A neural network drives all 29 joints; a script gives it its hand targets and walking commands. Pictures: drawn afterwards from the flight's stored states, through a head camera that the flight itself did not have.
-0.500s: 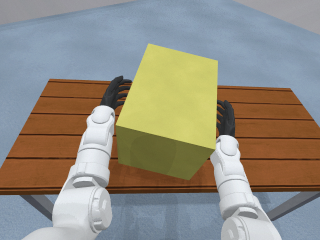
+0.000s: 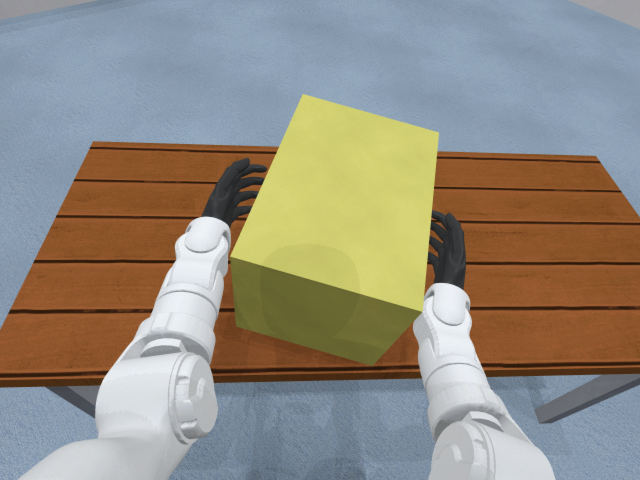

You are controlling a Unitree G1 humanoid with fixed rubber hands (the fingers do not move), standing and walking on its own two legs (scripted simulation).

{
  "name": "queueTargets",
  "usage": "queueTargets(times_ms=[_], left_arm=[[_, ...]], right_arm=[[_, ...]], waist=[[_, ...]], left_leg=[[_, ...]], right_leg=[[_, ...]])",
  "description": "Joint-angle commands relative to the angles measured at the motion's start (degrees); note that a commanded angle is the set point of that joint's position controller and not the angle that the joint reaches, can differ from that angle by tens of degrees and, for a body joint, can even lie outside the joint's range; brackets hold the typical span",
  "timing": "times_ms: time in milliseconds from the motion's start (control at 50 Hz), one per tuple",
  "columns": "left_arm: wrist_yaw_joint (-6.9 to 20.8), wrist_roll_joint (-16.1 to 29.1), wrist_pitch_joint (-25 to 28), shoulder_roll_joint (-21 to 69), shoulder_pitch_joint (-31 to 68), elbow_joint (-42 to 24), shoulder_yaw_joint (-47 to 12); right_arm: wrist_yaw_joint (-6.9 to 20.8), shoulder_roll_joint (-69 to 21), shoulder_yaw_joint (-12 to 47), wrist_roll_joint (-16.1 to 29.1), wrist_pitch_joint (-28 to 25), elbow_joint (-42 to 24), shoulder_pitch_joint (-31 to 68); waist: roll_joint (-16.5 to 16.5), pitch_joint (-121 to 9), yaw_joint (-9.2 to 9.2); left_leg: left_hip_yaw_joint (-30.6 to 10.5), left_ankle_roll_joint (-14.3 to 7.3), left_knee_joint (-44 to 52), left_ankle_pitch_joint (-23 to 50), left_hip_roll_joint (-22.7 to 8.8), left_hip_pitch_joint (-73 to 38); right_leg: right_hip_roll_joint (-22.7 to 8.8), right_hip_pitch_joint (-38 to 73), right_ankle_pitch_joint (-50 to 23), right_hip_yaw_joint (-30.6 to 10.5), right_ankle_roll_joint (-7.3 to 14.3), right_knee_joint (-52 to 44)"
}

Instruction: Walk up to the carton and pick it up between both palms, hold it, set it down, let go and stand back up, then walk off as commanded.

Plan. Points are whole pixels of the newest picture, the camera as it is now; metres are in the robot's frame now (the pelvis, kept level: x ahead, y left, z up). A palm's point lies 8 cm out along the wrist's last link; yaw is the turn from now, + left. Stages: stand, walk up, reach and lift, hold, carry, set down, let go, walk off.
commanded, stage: set down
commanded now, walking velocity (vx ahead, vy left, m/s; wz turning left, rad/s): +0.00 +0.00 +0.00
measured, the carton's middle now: (337, 229) +0.45 +0.00 +0.01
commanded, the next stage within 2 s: none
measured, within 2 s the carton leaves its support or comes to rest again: neither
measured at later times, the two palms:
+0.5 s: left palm (222, 224) +0.42 +0.17 +0.04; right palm (431, 290) +0.35 -0.13 +0.01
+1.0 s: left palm (227, 223) +0.44 +0.16 +0.02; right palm (423, 298) +0.35 -0.13 -0.02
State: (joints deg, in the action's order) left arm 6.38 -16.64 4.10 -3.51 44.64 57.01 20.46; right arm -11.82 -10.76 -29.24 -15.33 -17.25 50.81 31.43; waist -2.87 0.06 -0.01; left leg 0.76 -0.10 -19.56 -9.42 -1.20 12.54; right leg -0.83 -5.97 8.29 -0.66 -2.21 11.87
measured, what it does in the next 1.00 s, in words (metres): stands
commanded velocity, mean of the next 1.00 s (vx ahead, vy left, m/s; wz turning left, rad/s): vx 0.00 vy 0.00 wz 0.00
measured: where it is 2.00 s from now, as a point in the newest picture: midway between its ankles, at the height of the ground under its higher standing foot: outside the picture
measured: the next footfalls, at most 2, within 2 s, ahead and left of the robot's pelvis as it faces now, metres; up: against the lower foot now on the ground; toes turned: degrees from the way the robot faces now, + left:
none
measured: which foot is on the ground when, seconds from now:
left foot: down 0.00-1.00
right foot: down 0.00-1.00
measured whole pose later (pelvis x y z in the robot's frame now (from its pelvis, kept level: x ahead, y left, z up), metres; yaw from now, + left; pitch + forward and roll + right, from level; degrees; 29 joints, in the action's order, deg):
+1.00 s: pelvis -0.01 +0.01 -0.01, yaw +0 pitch +16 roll -2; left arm 6.0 -19.1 17.9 -10.0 60.5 84.2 23.5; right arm -13.6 -13.7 -44.1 -26.2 -26.2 58.3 37.6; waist -1.9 -3.8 -1.5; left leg -0.2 -0.7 -25.7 -9.4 -1.3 32.3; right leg -0.7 -24.9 8.3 0.4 -2.5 17.1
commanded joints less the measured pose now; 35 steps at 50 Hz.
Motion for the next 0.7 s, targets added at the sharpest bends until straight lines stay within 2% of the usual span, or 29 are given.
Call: queueTargets(times_ms=[0,220,380,680], left_arm=[[5.4,-0.9,4.9,32.3,29.3,-1.8,-12.9],[4.9,-2.0,9.8,32.0,31.9,4.6,-11.4],[4.7,-2.2,12.9,31.5,34.9,9.5,-10.5],[5.4,-3.9,15.8,28.5,40.4,19.1,-5.5]], right_arm=[[6.8,-29.3,23.3,-5.2,-7.4,-5.4,41.8],[6.6,-30.7,20.9,-8.3,-11.2,-0.9,41.8],[6.3,-30.9,17.8,-11.0,-13.3,2.3,42.7],[6.5,-31.0,11.2,-15.0,-13.7,5.8,45.1]], waist=[[4.8,-30.9,0.02],[5.8,-35.0,0.52],[6.6,-37.7,-0.19],[6.9,-39.2,-0.96]], left_leg=[[6.5,2.4,-1.5,25.4,-0.1,-9.6],[6.5,2.9,-3.6,28.6,-0.6,-7.7],[6.2,3.5,-5.2,30.2,-1.0,-7.5],[6.1,3.5,-5.8,24.5,-0.9,-4.6]], right_leg=[[1.5,10.8,-23.4,5.3,-0.3,3.6],[1.3,8.2,-26.1,5.5,0.2,4.9],[1.3,4.5,-25.1,6.2,0.9,5.1],[1.0,-1.5,-19.0,7.1,2.1,5.6]])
